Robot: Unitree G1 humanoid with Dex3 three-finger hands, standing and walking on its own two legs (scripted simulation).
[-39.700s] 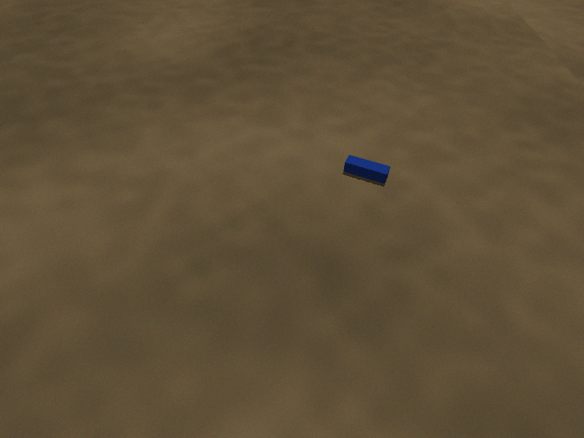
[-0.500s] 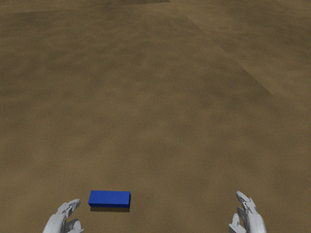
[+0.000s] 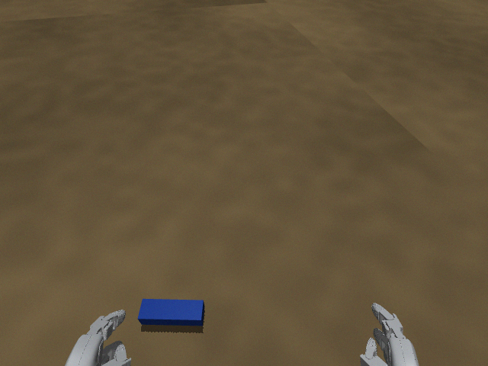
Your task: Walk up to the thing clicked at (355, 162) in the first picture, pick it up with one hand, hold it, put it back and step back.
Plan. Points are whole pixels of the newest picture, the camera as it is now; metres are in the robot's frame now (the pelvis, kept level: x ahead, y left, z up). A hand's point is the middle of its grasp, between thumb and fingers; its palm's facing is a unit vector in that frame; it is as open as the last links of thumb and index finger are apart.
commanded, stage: home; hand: left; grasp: from above
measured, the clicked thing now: (172, 312) +0.46 +0.25 -0.68
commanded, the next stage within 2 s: stand in 0.38 s
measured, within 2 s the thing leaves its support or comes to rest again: neither
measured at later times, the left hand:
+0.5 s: hand (127, 358) +0.17 +0.18 -0.05, palm faces +0.03 -0.97 -0.22, open 7.4 cm
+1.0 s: hand out of the picture +0.06 +0.25 -0.11, palm faces +0.06 -0.94 -0.32, open 7.4 cm
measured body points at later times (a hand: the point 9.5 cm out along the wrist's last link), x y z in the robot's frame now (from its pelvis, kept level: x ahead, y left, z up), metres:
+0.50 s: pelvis +0.01 +0.00 +0.00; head +0.03 +0.01 +0.45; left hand +0.17 +0.23 -0.03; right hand +0.17 -0.24 -0.07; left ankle +0.02 +0.13 -0.68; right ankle +0.01 -0.14 -0.68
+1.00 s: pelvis +0.00 +0.01 +0.05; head +0.01 +0.02 +0.50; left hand +0.06 +0.30 -0.09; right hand +0.09 -0.26 -0.08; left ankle +0.02 +0.13 -0.68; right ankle +0.01 -0.14 -0.68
